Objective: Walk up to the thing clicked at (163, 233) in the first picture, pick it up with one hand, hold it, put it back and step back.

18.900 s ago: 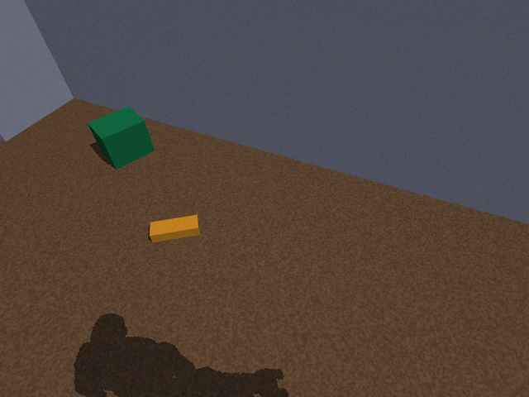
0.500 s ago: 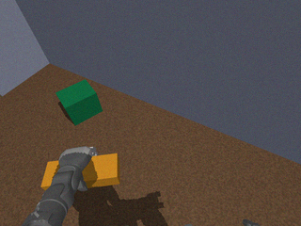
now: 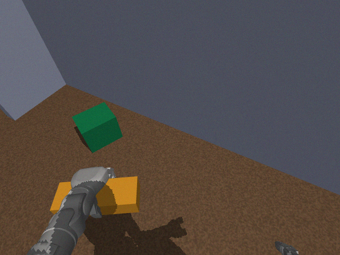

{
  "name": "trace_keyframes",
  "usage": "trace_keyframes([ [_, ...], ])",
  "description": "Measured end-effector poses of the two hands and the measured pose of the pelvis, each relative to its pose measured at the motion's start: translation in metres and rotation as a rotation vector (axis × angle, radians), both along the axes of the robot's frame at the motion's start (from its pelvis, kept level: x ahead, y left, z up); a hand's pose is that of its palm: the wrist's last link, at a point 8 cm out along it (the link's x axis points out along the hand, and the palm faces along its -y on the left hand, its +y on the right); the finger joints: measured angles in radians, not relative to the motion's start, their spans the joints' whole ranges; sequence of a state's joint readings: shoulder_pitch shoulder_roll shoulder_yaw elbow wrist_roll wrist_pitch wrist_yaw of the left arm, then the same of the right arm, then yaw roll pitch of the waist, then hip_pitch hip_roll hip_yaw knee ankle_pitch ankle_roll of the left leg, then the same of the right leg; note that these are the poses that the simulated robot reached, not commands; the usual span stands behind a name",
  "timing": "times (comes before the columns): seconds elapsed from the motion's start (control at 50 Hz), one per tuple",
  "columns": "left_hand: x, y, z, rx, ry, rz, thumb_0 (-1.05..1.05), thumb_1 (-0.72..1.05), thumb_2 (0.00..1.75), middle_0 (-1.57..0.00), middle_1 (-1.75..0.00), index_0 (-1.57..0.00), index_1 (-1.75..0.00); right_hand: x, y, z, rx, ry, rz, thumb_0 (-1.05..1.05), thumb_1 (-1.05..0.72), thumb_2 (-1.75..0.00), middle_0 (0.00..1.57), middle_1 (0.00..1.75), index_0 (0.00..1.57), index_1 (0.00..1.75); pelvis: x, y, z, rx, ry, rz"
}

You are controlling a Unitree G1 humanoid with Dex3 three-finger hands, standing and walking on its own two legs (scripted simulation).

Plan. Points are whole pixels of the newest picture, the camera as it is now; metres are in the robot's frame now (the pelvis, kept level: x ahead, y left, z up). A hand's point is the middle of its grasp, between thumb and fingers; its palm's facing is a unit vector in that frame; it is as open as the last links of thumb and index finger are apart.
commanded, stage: hold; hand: left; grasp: from above
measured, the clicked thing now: (98, 197) +0.31 +0.23 -0.09
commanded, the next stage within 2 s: crouch in 1.42 s
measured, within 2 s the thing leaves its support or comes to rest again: neither
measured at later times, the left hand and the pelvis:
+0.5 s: hand (95, 196) +0.29 +0.21 -0.03, palm faces -0.44 -0.06 -0.89, open 10.7 cm; pelvis +0.00 -0.01 +0.01, yaw +0 degrees
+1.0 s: hand (95, 199) +0.28 +0.21 -0.02, palm faces -0.45 -0.06 -0.89, open 10.7 cm; pelvis -0.01 -0.01 +0.01, yaw +0 degrees
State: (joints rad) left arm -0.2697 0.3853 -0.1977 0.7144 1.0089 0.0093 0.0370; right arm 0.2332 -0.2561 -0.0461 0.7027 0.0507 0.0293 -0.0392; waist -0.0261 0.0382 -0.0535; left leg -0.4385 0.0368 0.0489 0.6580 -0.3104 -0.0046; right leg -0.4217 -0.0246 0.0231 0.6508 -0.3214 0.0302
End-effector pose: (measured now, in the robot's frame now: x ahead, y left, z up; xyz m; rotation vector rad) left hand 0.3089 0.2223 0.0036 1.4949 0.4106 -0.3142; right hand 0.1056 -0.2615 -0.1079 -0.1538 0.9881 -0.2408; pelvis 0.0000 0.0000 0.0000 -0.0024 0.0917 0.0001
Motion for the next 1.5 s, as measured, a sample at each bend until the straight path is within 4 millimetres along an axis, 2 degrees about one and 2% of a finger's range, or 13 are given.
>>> trace_keyframes([
  [0.36, -0.009, -0.006, 0.018, -0.004, -0.002, -0.011, -0.01, -0.08, 0.51, -0.64, -0.56, -0.68, -0.53, 0.013, 0.001, 0.008, 0.019, -0.032, 0.015, 0.01, -0.90, -0.89, 0.21, 0.30, 0.20, 0.30, -0.002, -0.004, 0.007, 0.007, -0.038, -0.002],
  [0.84, -0.022, -0.012, 0.033, -0.013, -0.008, -0.020, -0.01, -0.07, 0.51, -0.63, -0.56, -0.67, -0.53, 0.019, 0.002, 0.016, 0.027, -0.069, 0.028, 0.01, -0.90, -0.90, 0.21, 0.30, 0.20, 0.30, -0.009, -0.008, 0.013, 0.011, -0.077, -0.004],
  [1.1, -0.025, -0.011, 0.032, -0.009, -0.001, -0.025, -0.01, -0.08, 0.51, -0.64, -0.56, -0.67, -0.53, 0.023, 0.006, 0.020, 0.028, -0.078, 0.033, 0.01, -0.90, -0.90, 0.21, 0.30, 0.20, 0.30, -0.010, -0.007, 0.014, 0.012, -0.084, -0.005],
  [1.5, -0.022, -0.008, 0.029, -0.008, 0.001, -0.019, -0.01, -0.08, 0.51, -0.64, -0.57, -0.67, -0.53, 0.019, 0.006, 0.017, 0.026, -0.047, 0.026, 0.01, -0.90, -0.90, 0.21, 0.30, 0.20, 0.30, -0.007, -0.005, 0.015, 0.011, -0.080, -0.003],
])
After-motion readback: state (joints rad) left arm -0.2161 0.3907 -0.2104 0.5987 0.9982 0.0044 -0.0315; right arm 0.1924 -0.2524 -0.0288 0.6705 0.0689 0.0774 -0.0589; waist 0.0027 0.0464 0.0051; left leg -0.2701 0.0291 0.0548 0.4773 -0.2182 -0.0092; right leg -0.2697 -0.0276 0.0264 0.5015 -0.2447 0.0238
